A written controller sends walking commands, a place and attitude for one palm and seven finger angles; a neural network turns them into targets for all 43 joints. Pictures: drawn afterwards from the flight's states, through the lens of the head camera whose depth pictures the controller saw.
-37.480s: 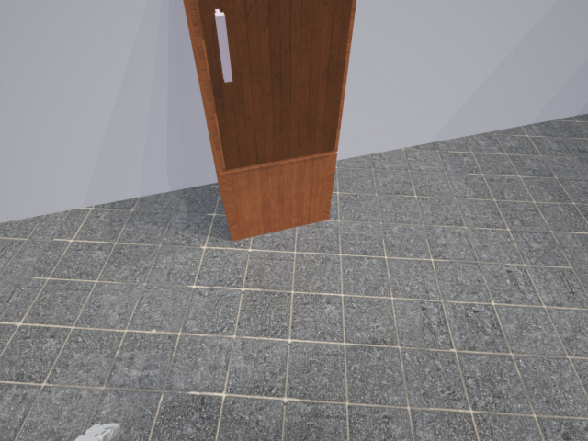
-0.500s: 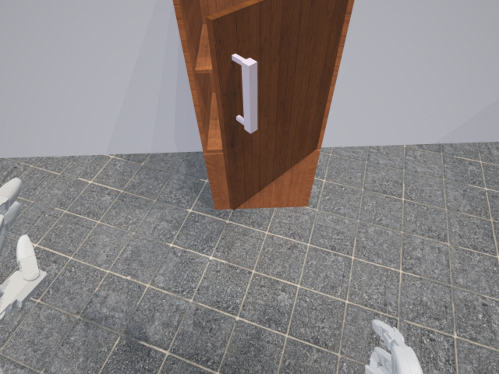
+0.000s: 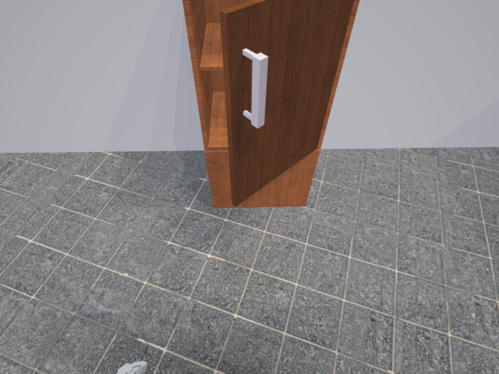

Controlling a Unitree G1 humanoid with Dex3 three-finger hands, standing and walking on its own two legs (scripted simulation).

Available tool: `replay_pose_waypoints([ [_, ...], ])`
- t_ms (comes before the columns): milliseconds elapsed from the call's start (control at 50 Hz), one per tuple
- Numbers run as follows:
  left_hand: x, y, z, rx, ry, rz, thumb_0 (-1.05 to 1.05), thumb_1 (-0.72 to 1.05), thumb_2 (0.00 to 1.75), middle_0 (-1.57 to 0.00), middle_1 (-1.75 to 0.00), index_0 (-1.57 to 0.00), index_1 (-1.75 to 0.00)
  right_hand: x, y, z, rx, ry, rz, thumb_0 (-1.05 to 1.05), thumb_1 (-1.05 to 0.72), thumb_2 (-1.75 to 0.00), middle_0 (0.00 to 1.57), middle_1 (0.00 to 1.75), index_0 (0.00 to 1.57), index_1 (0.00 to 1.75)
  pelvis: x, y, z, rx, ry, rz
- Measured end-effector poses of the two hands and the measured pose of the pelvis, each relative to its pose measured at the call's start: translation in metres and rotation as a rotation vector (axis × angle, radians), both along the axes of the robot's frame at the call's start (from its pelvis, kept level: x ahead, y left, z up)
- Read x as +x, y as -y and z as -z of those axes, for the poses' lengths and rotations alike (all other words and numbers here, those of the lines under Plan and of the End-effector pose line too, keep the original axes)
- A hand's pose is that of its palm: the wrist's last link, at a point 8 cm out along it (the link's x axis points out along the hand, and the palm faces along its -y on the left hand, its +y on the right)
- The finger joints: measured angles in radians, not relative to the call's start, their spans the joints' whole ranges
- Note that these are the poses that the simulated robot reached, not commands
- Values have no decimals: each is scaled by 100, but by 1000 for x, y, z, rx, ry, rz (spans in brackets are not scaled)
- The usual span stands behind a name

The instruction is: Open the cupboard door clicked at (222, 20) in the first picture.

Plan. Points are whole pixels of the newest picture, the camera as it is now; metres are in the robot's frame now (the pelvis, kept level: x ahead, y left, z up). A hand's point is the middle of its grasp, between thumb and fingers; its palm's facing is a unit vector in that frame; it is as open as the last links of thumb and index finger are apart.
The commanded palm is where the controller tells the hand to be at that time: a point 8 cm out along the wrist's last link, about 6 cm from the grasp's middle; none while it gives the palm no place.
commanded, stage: let the arm hang, fingers relaxed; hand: left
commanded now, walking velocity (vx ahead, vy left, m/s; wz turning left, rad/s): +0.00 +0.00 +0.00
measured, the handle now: (252, 89) +0.66 +0.02 +0.09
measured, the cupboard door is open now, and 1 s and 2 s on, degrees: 41 41 41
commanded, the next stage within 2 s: look to check the result in 0.82 s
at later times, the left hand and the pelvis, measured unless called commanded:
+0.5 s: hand out of the picture -0.02 +0.19 -0.16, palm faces +0.04 -0.98 -0.22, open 7.4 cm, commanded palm none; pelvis +0.00 +0.01 +0.01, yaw -1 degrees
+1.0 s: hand out of the picture +0.01 +0.18 -0.16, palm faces +0.05 -0.98 -0.19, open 7.4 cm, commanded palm none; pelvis +0.02 +0.02 +0.01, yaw +0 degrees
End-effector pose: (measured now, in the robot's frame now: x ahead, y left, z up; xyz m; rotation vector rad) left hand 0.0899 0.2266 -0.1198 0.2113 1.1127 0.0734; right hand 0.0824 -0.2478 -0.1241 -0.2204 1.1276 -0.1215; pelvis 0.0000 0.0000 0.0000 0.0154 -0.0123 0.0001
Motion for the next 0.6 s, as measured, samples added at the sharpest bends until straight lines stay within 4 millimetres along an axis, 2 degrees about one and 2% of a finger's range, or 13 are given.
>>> replay_pose_waypoints([
  [20, -16, 9, 9, -33, -53, -22, 1, 91, 89, -20, -30, -20, -30, -14, -2, 1, -4, -47, 6, 0, -90, -90, 20, 30, 20, 30, -1, 0, -1, -2, 4, -2],
  [60, -37, 6, 16, -30, -93, -101, -1, 98, 89, -21, -30, -21, -30, -40, -7, 1, -7, -139, 8, 0, -90, -90, 20, 30, 20, 30, -3, 2, -3, -9, 9, -11],
  [140, -75, -4, 17, -14, -192, -133, -2, 100, 89, -21, -30, -21, -30, -81, -17, 6, 12, -267, 28, 0, -90, -90, 20, 30, 20, 30, -6, 1, -7, -19, 15, -16],
  [220, -108, -15, 10, 22, -280, -155, -1, 96, 89, -21, -30, -20, -30, -105, -29, 14, 51, -321, 59, 0, -90, -90, 20, 30, 20, 30, -7, -3, -9, -20, 17, -10],
  [300, -126, -21, 4, 49, -335, -166, 0, 94, 89, -20, -30, -20, -30, -118, -42, 19, 88, -340, 83, 0, -90, -90, 20, 30, 20, 30, -7, -7, -10, -18, 18, -1],
  [420, -128, -19, 5, 43, -350, -163, 0, 92, 89, -20, -30, -20, -30, -129, -57, 22, 116, -353, 105, 0, -90, -90, 20, 30, 20, 30, -7, -10, -10, -16, 12, 11],
  [600, -98, 2, 13, -24, -287, -140, 0, 91, 89, -20, -30, -20, -30, -126, -65, 19, 113, -348, 119, 0, -90, -90, 20, 30, 20, 30, 0, -14, -10, -12, 6, 14],
])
